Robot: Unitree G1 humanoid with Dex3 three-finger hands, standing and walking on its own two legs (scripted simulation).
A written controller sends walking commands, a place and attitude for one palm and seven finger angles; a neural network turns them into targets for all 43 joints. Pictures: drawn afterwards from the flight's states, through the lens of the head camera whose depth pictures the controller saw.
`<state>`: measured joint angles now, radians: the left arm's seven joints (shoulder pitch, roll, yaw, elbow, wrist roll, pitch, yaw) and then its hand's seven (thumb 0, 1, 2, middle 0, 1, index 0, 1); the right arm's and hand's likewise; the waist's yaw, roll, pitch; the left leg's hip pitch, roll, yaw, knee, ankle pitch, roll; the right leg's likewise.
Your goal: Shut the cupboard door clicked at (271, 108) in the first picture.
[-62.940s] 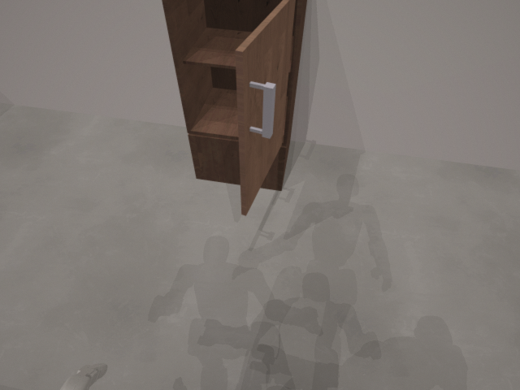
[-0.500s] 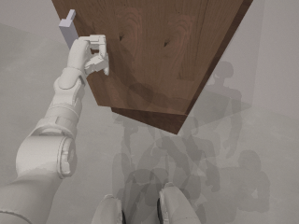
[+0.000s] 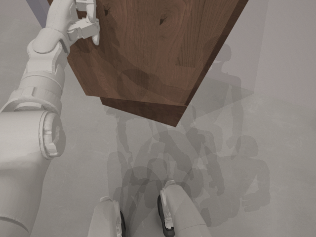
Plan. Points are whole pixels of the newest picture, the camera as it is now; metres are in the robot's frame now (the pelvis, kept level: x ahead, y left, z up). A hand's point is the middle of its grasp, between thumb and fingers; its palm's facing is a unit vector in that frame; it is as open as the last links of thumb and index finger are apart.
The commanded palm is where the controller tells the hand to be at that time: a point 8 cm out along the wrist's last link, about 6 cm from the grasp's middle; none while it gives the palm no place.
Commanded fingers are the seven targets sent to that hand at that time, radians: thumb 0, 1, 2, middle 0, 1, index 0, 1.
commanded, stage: push the door shut along its arc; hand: left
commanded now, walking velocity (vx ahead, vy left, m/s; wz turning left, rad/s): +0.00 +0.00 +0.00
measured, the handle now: (52, 16) +0.61 +0.13 +0.10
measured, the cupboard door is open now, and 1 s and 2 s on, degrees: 12 0 0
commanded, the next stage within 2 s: pull the fist back off the door in 0.30 s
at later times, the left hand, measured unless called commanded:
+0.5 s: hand (107, 8) +0.62 +0.02 +0.11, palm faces -0.23 -0.97 +0.09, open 3.3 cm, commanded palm +0.61 +0.04 +0.10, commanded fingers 0.00 0.90 0.90 -1.30 -1.50 -1.30 -1.50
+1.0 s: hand (107, 22) +0.56 +0.02 +0.12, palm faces +0.00 -1.00 -0.03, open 3.1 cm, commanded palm +0.52 +0.06 +0.10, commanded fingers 0.00 0.90 0.90 -1.30 -1.50 -1.30 -1.50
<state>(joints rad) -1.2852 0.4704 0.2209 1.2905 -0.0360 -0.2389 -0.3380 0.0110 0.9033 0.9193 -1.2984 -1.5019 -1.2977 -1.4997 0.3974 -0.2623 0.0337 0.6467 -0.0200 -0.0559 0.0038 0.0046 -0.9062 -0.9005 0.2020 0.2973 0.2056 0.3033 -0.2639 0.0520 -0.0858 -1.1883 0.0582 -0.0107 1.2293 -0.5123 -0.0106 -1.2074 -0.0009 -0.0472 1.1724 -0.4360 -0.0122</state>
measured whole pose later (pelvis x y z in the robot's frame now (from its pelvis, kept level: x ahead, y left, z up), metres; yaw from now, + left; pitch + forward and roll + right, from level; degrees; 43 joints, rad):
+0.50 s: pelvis +0.00 +0.01 -0.02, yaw -1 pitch +33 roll -3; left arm -1.50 0.45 0.30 1.37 0.00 -0.17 -0.11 0.04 0.93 0.95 -1.30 -1.50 -1.30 -1.50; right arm 0.45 -0.25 0.04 0.66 -0.08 -0.09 0.03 0.00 -0.91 -0.90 0.20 0.30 0.20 0.30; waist -0.32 0.08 -0.11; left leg -1.34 0.06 -0.02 1.31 -0.54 0.00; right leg -1.35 0.00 -0.05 1.23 -0.45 0.00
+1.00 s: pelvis +0.03 -0.01 +0.03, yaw +1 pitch +25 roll +0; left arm -1.07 0.17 0.22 1.20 0.06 -0.43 0.22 0.02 0.90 0.90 -1.30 -1.50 -1.30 -1.50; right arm 0.45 -0.25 -0.02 0.64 -0.09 -0.01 0.12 0.00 -0.91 -0.90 0.20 0.30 0.20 0.30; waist -0.21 0.04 -0.15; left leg -1.02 0.05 0.00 1.08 -0.50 -0.02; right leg -1.05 0.00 -0.04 1.06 -0.44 -0.02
